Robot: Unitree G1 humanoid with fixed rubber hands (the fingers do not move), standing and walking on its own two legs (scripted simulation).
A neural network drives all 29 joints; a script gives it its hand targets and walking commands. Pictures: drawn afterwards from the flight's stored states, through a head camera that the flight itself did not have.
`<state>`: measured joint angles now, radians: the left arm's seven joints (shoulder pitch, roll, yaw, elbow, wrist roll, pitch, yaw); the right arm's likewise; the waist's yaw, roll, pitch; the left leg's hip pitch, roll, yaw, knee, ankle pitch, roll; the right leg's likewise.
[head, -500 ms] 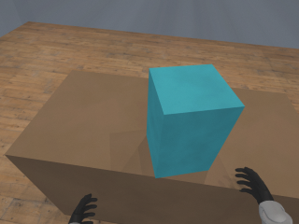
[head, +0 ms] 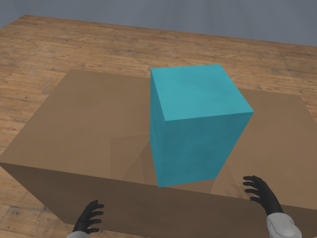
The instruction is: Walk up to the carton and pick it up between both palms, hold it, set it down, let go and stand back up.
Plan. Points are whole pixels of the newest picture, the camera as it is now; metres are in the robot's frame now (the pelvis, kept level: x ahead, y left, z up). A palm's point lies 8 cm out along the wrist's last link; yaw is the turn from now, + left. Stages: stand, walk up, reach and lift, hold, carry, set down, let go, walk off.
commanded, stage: let go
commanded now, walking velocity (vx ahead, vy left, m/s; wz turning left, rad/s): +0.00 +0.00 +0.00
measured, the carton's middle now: (187, 130) +0.37 -0.08 +0.06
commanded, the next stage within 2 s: stand in 0.08 s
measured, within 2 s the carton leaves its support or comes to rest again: neither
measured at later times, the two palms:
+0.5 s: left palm out of the picture +0.12 +0.32 -0.09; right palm (269, 205) +0.18 -0.27 -0.01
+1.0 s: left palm out of the picture +0.13 +0.32 -0.10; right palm (269, 203) +0.19 -0.27 -0.01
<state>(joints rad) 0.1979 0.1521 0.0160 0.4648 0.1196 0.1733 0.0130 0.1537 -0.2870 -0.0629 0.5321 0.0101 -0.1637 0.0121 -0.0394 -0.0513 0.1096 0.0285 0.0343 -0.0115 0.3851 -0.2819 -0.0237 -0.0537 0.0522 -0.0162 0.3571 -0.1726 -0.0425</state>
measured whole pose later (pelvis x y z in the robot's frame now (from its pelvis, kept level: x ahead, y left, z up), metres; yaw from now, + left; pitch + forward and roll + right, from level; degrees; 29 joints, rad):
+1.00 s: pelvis +0.00 +0.03 -0.01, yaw +0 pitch -2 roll -1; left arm 0.17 0.36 0.03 0.79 0.01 -0.02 -0.03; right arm 0.20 -0.44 -0.06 0.43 0.02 -0.11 0.00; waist -0.01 0.00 0.03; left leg -0.14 -0.01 0.01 0.53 -0.35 0.02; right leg -0.23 0.00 0.00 0.51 -0.24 0.01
